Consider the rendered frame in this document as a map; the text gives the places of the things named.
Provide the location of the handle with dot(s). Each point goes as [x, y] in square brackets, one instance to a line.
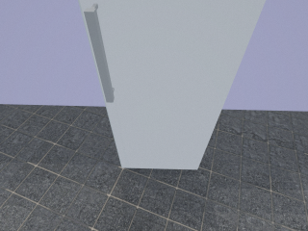
[99, 51]

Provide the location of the fridge door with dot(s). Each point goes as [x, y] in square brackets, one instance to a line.
[172, 64]

